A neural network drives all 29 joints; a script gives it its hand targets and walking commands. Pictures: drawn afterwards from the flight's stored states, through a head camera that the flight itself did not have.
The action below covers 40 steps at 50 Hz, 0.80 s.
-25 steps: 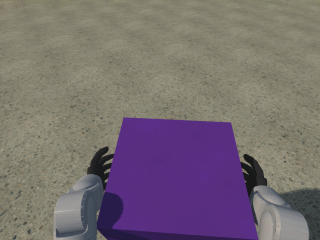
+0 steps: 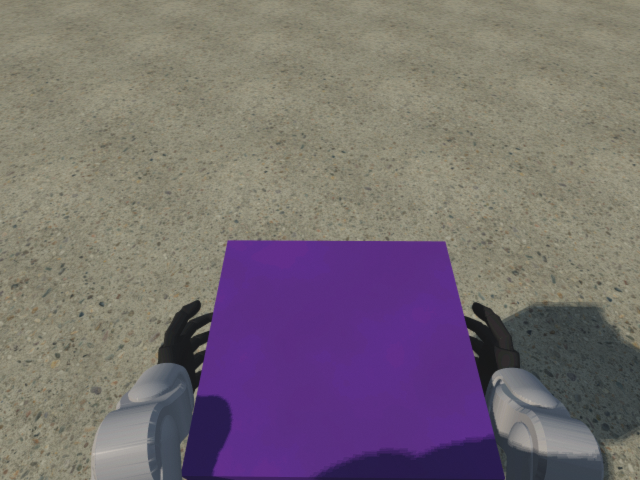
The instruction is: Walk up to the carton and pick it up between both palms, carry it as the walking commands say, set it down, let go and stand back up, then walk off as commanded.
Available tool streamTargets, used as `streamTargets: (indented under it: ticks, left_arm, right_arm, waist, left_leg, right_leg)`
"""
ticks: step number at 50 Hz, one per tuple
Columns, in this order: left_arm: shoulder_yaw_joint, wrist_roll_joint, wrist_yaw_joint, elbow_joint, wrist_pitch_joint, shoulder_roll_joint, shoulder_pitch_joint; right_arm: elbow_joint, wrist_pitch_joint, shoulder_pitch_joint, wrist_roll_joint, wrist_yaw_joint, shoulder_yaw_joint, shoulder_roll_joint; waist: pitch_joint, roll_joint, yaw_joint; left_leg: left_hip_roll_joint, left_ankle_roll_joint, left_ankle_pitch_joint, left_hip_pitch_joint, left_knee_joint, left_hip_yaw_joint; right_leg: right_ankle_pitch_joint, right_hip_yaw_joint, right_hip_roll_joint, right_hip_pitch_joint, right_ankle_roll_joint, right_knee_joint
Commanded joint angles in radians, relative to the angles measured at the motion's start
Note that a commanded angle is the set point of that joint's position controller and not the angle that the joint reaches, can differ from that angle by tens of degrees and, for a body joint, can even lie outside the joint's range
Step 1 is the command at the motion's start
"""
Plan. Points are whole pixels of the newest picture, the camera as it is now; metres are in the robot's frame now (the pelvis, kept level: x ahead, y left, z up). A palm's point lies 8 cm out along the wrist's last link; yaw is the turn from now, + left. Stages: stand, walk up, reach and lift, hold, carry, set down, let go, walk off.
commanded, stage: carry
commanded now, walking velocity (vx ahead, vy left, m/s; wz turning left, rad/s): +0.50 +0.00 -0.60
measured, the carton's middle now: (334, 383) +0.26 +0.01 +0.01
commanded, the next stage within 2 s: none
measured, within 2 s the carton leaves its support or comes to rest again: neither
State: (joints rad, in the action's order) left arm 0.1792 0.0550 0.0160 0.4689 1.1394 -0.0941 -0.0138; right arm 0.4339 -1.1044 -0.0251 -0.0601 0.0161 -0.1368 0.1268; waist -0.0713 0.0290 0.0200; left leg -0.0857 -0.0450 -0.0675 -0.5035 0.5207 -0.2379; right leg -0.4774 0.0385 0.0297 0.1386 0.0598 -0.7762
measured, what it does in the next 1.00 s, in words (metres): walks ahead, turning right: right foot, then left foot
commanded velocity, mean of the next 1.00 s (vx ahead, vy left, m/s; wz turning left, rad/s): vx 0.50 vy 0.00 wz -0.60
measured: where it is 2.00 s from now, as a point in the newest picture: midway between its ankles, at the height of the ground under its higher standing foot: (478, 281)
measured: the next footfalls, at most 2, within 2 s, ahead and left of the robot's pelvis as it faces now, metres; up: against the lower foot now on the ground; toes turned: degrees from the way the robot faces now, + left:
right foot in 0.46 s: +0.41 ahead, -0.16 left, +0.00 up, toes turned -23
left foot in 0.92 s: +0.79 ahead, -0.10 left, +0.00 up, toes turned -20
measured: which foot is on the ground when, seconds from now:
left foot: down 0.00-0.48, up 0.50-0.90, down 0.92-1.00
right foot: up 0.00-0.44, down 0.46-0.90, up 0.92-1.00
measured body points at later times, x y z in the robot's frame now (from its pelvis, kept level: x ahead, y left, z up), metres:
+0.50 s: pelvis +0.31 -0.06 -0.01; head +0.30 -0.06 +0.44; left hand +0.60 +0.05 +0.06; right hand +0.53 -0.29 +0.06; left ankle +0.13 +0.11 -0.68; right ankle +0.37 -0.14 -0.72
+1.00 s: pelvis +0.62 -0.13 +0.01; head +0.63 -0.12 +0.46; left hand +0.94 -0.12 +0.07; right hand +0.75 -0.41 +0.08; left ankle +0.75 -0.09 -0.72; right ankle +0.43 -0.13 -0.65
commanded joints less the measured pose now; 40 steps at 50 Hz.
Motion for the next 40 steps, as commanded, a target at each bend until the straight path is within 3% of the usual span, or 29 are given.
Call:
streamTargets:
  ticks: [1, 2, 3, 5, 13, 17, 20, 22, 23, 24, 25, 26, 27, 28, 29, 30, 32, 34, 40]
  left_arm:
    - [-0.826, -0.337, -0.226, 0.077, 0.025, -0.720, -0.462]
    - [-0.833, -0.359, -0.229, 0.095, 0.019, -0.741, -0.509]
    - [-0.823, -0.364, -0.227, 0.087, 0.015, -0.766, -0.528]
    - [-0.798, -0.343, -0.219, 0.036, 0.012, -0.789, -0.493]
    - [-0.788, -0.269, -0.177, 0.008, 0.018, -0.779, -0.425]
    - [-0.799, -0.278, -0.181, 0.025, 0.031, -0.768, -0.447]
    - [-0.805, -0.299, -0.190, 0.025, 0.039, -0.757, -0.463]
    - [-0.807, -0.308, -0.198, 0.010, 0.042, -0.766, -0.472]
    - [-0.805, -0.314, -0.200, -0.010, 0.041, -0.773, -0.439]
    - [-0.804, -0.318, -0.204, -0.033, 0.036, -0.772, -0.432]
    - [-0.818, -0.345, -0.208, 0.002, 0.026, -0.805, -0.474]
    - [-0.821, -0.359, -0.210, 0.033, 0.021, -0.816, -0.511]
    - [-0.815, -0.357, -0.213, 0.040, 0.009, -0.823, -0.508]
    - [-0.823, -0.360, -0.216, 0.067, -0.003, -0.839, -0.513]
    - [-0.823, -0.362, -0.219, 0.063, -0.013, -0.855, -0.498]
    - [-0.820, -0.366, -0.222, 0.061, -0.020, -0.866, -0.482]
    - [-0.827, -0.374, -0.227, 0.081, -0.031, -0.846, -0.458]
    - [-0.822, -0.365, -0.226, 0.098, -0.034, -0.806, -0.418]
    - [-0.792, -0.321, -0.220, 0.115, -0.018, -0.717, -0.329]
  right_arm:
    - [0.043, -0.033, -0.345, 0.294, -0.181, 0.741, 0.747]
    - [0.052, -0.029, -0.376, 0.301, -0.184, 0.745, 0.770]
    - [0.073, -0.024, -0.419, 0.317, -0.189, 0.746, 0.788]
    - [0.078, -0.027, -0.451, 0.341, -0.197, 0.746, 0.791]
    - [0.051, -0.059, -0.435, 0.362, -0.239, 0.747, 0.748]
    - [0.049, -0.069, -0.429, 0.348, -0.239, 0.741, 0.733]
    - [0.052, -0.072, -0.429, 0.329, -0.232, 0.733, 0.720]
    - [0.044, -0.074, -0.412, 0.313, -0.229, 0.722, 0.705]
    - [0.042, -0.075, -0.426, 0.308, -0.229, 0.714, 0.699]
    - [0.040, -0.078, -0.428, 0.301, -0.225, 0.719, 0.693]
    - [0.055, -0.068, -0.454, 0.308, -0.221, 0.728, 0.720]
    - [0.007, -0.058, -0.430, 0.310, -0.221, 0.717, 0.751]
    - [-0.007, -0.047, -0.411, 0.314, -0.222, 0.718, 0.788]
    - [0.009, -0.033, -0.415, 0.327, -0.222, 0.729, 0.819]
    - [0.036, -0.019, -0.423, 0.335, -0.219, 0.737, 0.835]
    - [0.059, -0.006, -0.420, 0.332, -0.211, 0.740, 0.843]
    - [0.092, 0.010, -0.401, 0.317, -0.193, 0.750, 0.838]
    - [0.111, 0.013, -0.378, 0.309, -0.182, 0.763, 0.819]
    - [0.131, -0.007, -0.339, 0.312, -0.176, 0.778, 0.769]
  waist:
    - [-0.363, -0.222, -0.036]
    - [-0.294, -0.134, -0.038]
    - [-0.241, -0.090, -0.033]
    - [-0.207, -0.103, -0.029]
    - [-0.120, -0.177, -0.024]
    - [-0.065, -0.186, -0.032]
    - [-0.086, -0.209, -0.023]
    - [-0.147, -0.206, -0.005]
    - [-0.208, -0.142, 0.031]
    - [-0.273, 0.129, 0.031]
    - [-0.294, 0.245, 0.004]
    - [-0.306, 0.105, -0.002]
    - [-0.307, 0.034, -0.001]
    - [-0.284, -0.022, -0.001]
    - [-0.286, -0.018, -0.003]
    - [-0.307, 0.015, -0.003]
    - [-0.292, 0.065, -0.003]
    - [-0.259, 0.093, 0.000]
    - [-0.187, 0.107, 0.008]
  left_leg:
    - [-0.455, -0.122, -0.450, 0.640, -0.320, 0.660]
    - [-0.402, -0.098, -0.433, 0.560, -0.345, 0.525]
    - [-0.375, -0.064, -0.379, 0.510, -0.360, 0.411]
    - [-0.345, -0.024, -0.271, 0.476, -0.374, 0.261]
    - [-0.257, 0.000, 0.008, 0.551, -0.354, -0.021]
    - [-0.269, 0.007, 0.116, 0.595, -0.318, -0.093]
    - [-0.262, 0.036, 0.426, 0.616, -0.156, -0.162]
    - [-0.237, 0.081, 0.564, 0.590, 0.107, -0.201]
    - [-0.192, 0.117, 0.441, 0.446, 0.347, -0.184]
    - [-0.078, 0.163, 0.095, 0.094, 0.689, -0.114]
    - [0.035, 0.161, -0.433, -0.194, 0.826, 0.069]
    - [-0.019, 0.129, -0.462, -0.257, 0.867, 0.180]
    - [-0.063, 0.116, -0.396, -0.251, 0.846, 0.209]
    - [-0.085, 0.113, -0.328, -0.223, 0.761, 0.222]
    - [-0.098, 0.118, -0.305, -0.162, 0.651, 0.221]
    - [-0.076, 0.123, -0.295, -0.112, 0.586, 0.193]
    - [-0.047, 0.124, -0.297, -0.115, 0.477, 0.167]
    - [-0.040, 0.127, -0.222, -0.164, 0.357, 0.153]
    - [0.018, 0.123, 0.000, -0.065, 0.067, 0.088]
  right_leg:
    - [0.045, 0.020, -0.078, 0.470, 0.012, -0.518]
    - [0.108, 0.020, -0.114, 0.477, 0.006, -0.510]
    - [0.130, 0.007, -0.145, 0.488, -0.005, -0.448]
    - [0.145, -0.056, -0.151, 0.476, -0.024, -0.337]
    - [0.359, -0.172, -0.129, 0.495, -0.016, -0.001]
    - [0.376, -0.239, -0.108, 0.485, 0.004, 0.105]
    - [0.329, -0.305, -0.029, 0.371, 0.019, 0.153]
    - [0.347, -0.325, 0.045, 0.197, 0.041, 0.258]
    - [0.337, -0.211, 0.036, -0.004, 0.083, 0.332]
    - [0.321, 0.276, -0.221, -0.255, 0.215, 0.380]
    - [0.466, 0.588, -0.334, -0.410, 0.276, 0.455]
    - [0.626, 0.510, -0.349, -0.424, 0.257, 0.445]
    - [0.743, 0.417, -0.339, -0.391, 0.244, 0.417]
    - [0.782, 0.323, -0.314, -0.313, 0.210, 0.416]
    - [0.759, 0.222, -0.278, -0.243, 0.170, 0.422]
    - [0.768, 0.160, -0.251, -0.213, 0.157, 0.426]
    - [0.752, 0.156, -0.251, -0.203, 0.157, 0.472]
    - [0.750, 0.159, -0.248, -0.240, 0.156, 0.518]
    - [0.917, 0.064, -0.176, -0.232, 0.114, 0.494]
